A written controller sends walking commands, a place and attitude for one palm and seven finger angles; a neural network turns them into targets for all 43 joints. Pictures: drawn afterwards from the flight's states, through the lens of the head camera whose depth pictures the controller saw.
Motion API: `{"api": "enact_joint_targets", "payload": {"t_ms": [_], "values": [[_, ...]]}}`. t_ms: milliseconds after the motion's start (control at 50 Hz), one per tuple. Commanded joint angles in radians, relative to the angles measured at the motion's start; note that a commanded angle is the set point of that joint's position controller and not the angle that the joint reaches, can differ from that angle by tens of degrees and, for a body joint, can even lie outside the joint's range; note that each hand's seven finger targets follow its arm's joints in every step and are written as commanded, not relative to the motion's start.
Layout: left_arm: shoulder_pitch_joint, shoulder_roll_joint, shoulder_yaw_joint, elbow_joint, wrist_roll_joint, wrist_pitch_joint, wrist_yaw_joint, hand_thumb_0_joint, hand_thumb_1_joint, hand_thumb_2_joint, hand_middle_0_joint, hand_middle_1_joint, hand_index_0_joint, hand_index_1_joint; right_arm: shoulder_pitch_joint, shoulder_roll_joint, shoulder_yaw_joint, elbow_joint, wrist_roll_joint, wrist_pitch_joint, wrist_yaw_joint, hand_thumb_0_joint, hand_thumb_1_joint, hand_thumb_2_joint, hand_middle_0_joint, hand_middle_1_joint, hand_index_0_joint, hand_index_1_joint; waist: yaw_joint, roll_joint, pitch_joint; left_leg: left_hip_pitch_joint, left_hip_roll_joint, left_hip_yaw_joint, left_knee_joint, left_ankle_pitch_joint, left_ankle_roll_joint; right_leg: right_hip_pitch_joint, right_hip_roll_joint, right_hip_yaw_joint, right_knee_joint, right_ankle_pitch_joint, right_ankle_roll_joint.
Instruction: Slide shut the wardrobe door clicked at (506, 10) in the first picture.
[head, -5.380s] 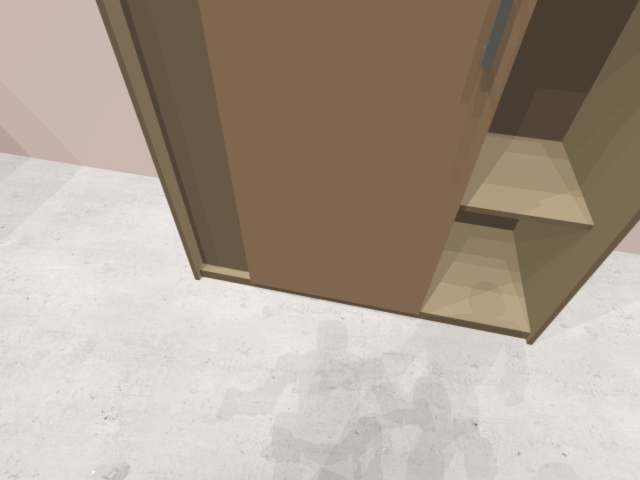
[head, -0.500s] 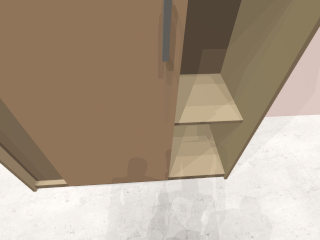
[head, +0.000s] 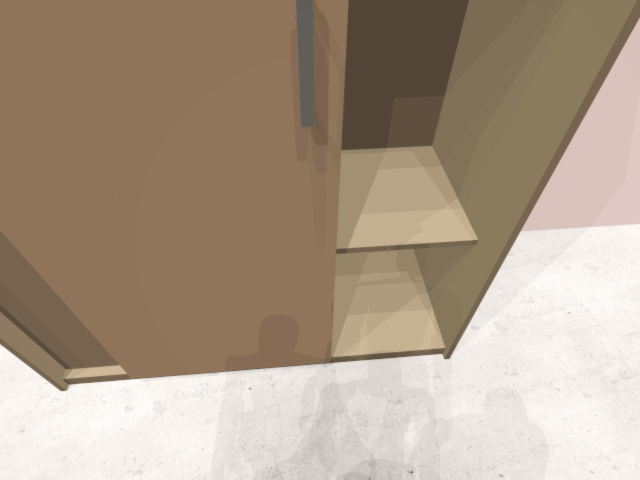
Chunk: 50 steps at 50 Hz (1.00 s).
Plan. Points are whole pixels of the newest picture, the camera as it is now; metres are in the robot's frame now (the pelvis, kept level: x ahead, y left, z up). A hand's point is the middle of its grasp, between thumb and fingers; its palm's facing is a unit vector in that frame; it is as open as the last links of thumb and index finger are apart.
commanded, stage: come to a stop and stand still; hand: left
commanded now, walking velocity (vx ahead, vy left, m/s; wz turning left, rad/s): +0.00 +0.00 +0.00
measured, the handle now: (304, 54) +0.57 +0.05 +0.27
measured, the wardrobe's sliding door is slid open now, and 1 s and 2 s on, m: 0.39 0.39 0.39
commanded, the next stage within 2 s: look again from close up in 0.22 s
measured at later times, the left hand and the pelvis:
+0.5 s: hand out of the picture +0.01 +0.18 -0.18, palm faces +0.06 -0.97 -0.25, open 7.4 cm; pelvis +0.01 +0.00 -0.01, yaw +2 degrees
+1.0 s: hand out of the picture +0.00 +0.22 -0.18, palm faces +0.02 -0.98 -0.18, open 7.4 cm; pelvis -0.01 +0.05 -0.01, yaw +0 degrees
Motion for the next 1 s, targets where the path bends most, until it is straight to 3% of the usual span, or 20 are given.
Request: {"api": "enact_joint_targets", "payload": {"t_ms": [0, 120, 280, 300, 320, 340, 360, 400, 420, 480, 500, 600, 740, 900, 980], "values": [[0.089, 0.099, 0.012, -0.016, -0.002, -0.011, 0.007, 0.000, 0.900, 0.900, -0.200, -0.300, -0.200, -0.300, 0.068, -0.087, -0.015, -0.016, -0.004, -0.012, -0.004, 0.000, -0.900, -0.900, 0.200, 0.300, 0.200, 0.300, 0.002, -0.016, 0.074, -0.003, 0.126, -0.116, -0.045, 0.122, 0.003, -0.057, -0.168, 0.150, -0.091, 0.199, 0.040], [0.076, 0.118, 0.017, -0.021, -0.002, -0.013, 0.006, 0.000, 0.900, 0.900, -0.200, -0.300, -0.200, -0.300, 0.056, -0.103, -0.018, -0.021, -0.003, -0.015, -0.007, 0.000, -0.900, -0.900, 0.200, 0.300, 0.200, 0.300, 0.000, -0.019, 0.044, 0.013, 0.127, -0.110, -0.038, 0.147, 0.002, -0.026, -0.173, 0.149, -0.084, 0.275, 0.047], [0.069, 0.132, 0.020, -0.019, -0.002, -0.013, 0.005, 0.000, 0.900, 0.900, -0.200, -0.300, -0.200, -0.300, 0.037, -0.124, -0.019, -0.026, -0.005, -0.010, -0.010, 0.000, -0.900, -0.900, 0.200, 0.300, 0.200, 0.300, 0.000, -0.021, 0.062, 0.019, 0.126, -0.105, -0.035, 0.132, 0.000, -0.028, -0.176, 0.157, -0.092, 0.304, 0.057], [0.062, 0.246, -0.007, -0.089, 0.013, -0.031, 0.006, 0.000, 0.900, 0.900, -0.200, -0.300, -0.200, -0.300, -0.014, -0.166, -0.023, -0.143, -0.009, -0.003, 0.011, 0.000, -0.900, -0.900, 0.200, 0.300, 0.200, 0.300, -0.017, -0.044, 0.177, -0.047, 0.073, -0.148, 0.031, 0.110, 0.001, -0.117, -0.151, 0.147, -0.074, 0.227, 0.089], [0.061, 0.196, 0.018, -0.090, 0.002, -0.033, 0.009, 0.000, 0.900, 0.900, -0.200, -0.300, -0.200, -0.300, 0.001, -0.176, -0.040, -0.161, -0.016, -0.016, 0.009, 0.000, -0.900, -0.900, 0.200, 0.300, 0.200, 0.300, -0.005, 0.019, 0.069, -0.061, 0.098, -0.127, 0.093, 0.077, 0.004, -0.111, -0.195, 0.189, -0.039, 0.147, 0.066], [0.049, 0.195, 0.029, -0.088, 0.006, -0.039, 0.011, 0.000, 0.900, 0.900, -0.200, -0.300, -0.200, -0.300, 0.000, -0.158, -0.045, -0.151, -0.020, -0.022, 0.003, 0.000, -0.900, -0.900, 0.200, 0.300, 0.200, 0.300, -0.015, 0.053, -0.014, -0.054, 0.088, -0.127, 0.118, 0.107, 0.007, -0.049, -0.212, 0.207, -0.028, 0.285, 0.046], [0.051, 0.198, 0.023, -0.097, 0.002, -0.042, 0.011, 0.000, 0.900, 0.900, -0.200, -0.300, -0.200, -0.300, 0.016, -0.151, -0.042, -0.153, -0.017, -0.022, 0.002, 0.000, -0.900, -0.900, 0.200, 0.300, 0.200, 0.300, -0.013, 0.047, -0.063, -0.050, 0.079, -0.120, 0.132, 0.089, 0.006, -0.005, -0.226, 0.210, -0.023, 0.335, 0.036], [0.055, 0.189, 0.021, -0.111, 0.003, -0.038, 0.015, 0.000, 0.900, 0.900, -0.200, -0.300, -0.200, -0.300, 0.034, -0.137, -0.036, -0.167, -0.016, -0.013, 0.007, 0.000, -0.900, -0.900, 0.200, 0.300, 0.200, 0.300, -0.012, -0.065, -0.070, -0.100, 0.060, -0.100, 0.164, 0.032, 0.008, 0.033, -0.231, 0.219, -0.032, 0.364, 0.051], [0.053, 0.190, 0.026, -0.112, 0.004, -0.036, 0.017, 0.000, 0.900, 0.900, -0.200, -0.300, -0.200, -0.300, 0.025, -0.144, -0.040, -0.173, -0.013, -0.010, 0.006, 0.000, -0.900, -0.900, 0.200, 0.300, 0.200, 0.300, -0.009, -0.106, -0.035, -0.126, 0.056, -0.096, 0.171, 0.011, 0.009, 0.026, -0.237, 0.216, -0.034, 0.393, 0.055], [0.049, 0.204, 0.033, -0.131, 0.005, -0.031, 0.019, 0.000, 0.900, 0.900, -0.200, -0.300, -0.200, -0.300, 0.006, -0.173, -0.048, -0.188, -0.009, -0.007, 0.002, 0.000, -0.900, -0.900, 0.200, 0.300, 0.200, 0.300, -0.007, -0.111, 0.006, -0.142, 0.065, -0.096, 0.154, 0.018, 0.017, 0.037, -0.229, 0.193, 0.014, 0.573, 0.050], [0.049, 0.193, 0.026, -0.137, 0.004, -0.025, 0.020, 0.000, 0.900, 0.900, -0.200, -0.300, -0.200, -0.300, 0.022, -0.155, -0.039, -0.186, -0.011, -0.003, 0.005, 0.000, -0.900, -0.900, 0.200, 0.300, 0.200, 0.300, -0.007, -0.109, 0.000, -0.127, 0.069, -0.091, 0.142, 0.044, 0.021, 0.041, -0.218, 0.173, 0.023, 0.557, 0.054], [0.030, 0.192, 0.020, -0.167, 0.003, -0.010, 0.013, 0.000, 0.900, 0.900, -0.200, -0.300, -0.200, -0.300, -0.008, -0.178, -0.036, -0.189, -0.014, -0.003, 0.006, 0.000, -0.900, -0.900, 0.200, 0.300, 0.200, 0.300, 0.001, 0.005, 0.052, -0.067, 0.111, -0.123, 0.099, 0.197, 0.028, -0.053, -0.170, 0.135, 0.030, 0.342, 0.041], [0.024, 0.182, 0.009, -0.163, 0.003, 0.002, 0.001, 0.000, 0.900, 0.900, -0.200, -0.300, -0.200, -0.300, -0.044, -0.187, -0.024, -0.189, -0.018, -0.007, 0.011, 0.000, -0.900, -0.900, 0.200, 0.300, 0.200, 0.300, 0.005, 0.003, 0.046, -0.051, 0.127, -0.144, 0.036, 0.140, 0.031, -0.072, -0.156, 0.132, 0.005, 0.140, 0.030], [0.029, 0.172, 0.006, -0.144, 0.005, 0.008, -0.002, 0.000, 0.900, 0.900, -0.200, -0.300, -0.200, -0.300, -0.038, -0.189, -0.021, -0.161, -0.015, -0.016, 0.012, 0.000, -0.900, -0.900, 0.200, 0.300, 0.200, 0.300, 0.011, 0.007, 0.035, -0.043, 0.139, -0.162, -0.020, 0.125, 0.036, -0.058, -0.151, 0.117, 0.003, 0.101, 0.041], [0.047, 0.154, 0.003, -0.123, 0.007, 0.012, -0.002, 0.000, 0.900, 0.900, -0.200, -0.300, -0.200, -0.300, -0.027, -0.184, -0.022, -0.144, -0.013, -0.017, 0.011, 0.000, -0.900, -0.900, 0.200, 0.300, 0.200, 0.300, 0.012, 0.003, 0.063, -0.062, 0.145, -0.175, -0.064, 0.034, 0.036, -0.071, -0.149, 0.109, 0.002, 0.068, 0.049]]}}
